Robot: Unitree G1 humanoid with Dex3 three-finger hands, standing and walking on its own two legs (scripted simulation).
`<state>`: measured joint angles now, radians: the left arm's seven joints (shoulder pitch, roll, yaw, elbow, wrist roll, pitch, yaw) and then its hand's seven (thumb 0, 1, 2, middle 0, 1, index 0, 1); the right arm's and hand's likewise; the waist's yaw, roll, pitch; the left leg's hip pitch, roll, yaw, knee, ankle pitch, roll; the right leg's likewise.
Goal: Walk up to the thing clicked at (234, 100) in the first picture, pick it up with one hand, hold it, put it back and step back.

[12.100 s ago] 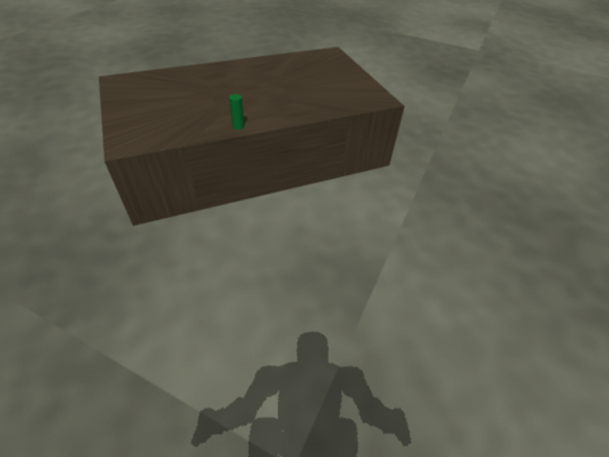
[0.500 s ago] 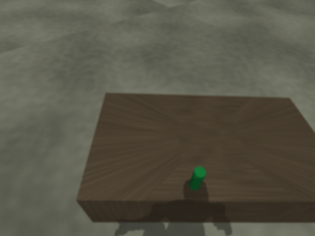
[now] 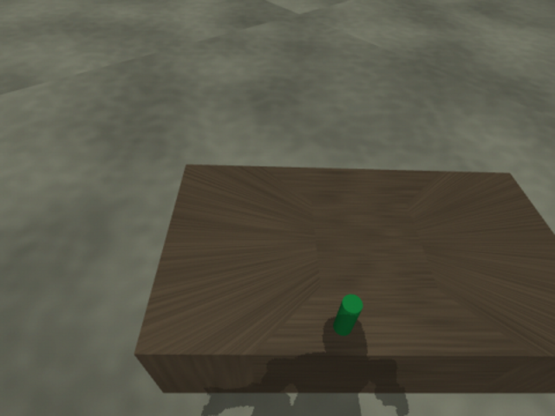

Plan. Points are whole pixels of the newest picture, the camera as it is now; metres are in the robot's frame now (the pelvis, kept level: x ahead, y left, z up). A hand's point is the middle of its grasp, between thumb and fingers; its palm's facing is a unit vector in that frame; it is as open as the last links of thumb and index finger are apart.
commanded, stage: stand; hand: right
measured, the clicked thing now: (347, 315) +0.45 -0.20 -0.36
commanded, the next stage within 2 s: go down in 0.36 s
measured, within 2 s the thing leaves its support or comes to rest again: neither
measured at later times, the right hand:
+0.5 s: hand out of the picture +0.08 -0.25 -0.16, palm faces -0.01 +0.94 -0.34, open 7.5 cm
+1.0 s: hand out of the picture +0.14 -0.26 -0.16, palm faces +0.03 +0.94 -0.33, open 16.6 cm
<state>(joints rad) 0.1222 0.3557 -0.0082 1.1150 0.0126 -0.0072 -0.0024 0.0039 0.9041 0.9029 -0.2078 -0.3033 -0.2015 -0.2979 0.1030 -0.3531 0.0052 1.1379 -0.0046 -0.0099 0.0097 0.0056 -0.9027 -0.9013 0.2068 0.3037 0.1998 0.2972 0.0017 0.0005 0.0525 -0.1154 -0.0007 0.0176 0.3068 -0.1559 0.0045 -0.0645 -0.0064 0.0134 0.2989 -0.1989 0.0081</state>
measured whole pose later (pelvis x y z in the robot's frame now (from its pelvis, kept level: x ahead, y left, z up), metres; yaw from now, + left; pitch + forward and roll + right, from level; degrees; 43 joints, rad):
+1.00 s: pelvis -0.01 -0.01 -0.03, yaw +0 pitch +7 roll +1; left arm 0.23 0.25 -0.01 0.68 -0.02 -0.11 0.07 0.01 0.91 0.90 -0.21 -0.31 -0.21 -0.30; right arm 0.13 -0.33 -0.15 0.68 -0.05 0.24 0.04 0.00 0.33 -0.09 0.07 0.06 0.06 0.05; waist 0.02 -0.01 -0.01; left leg -0.47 0.00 0.02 0.64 -0.29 -0.01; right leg -0.45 -0.01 0.02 0.70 -0.37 -0.01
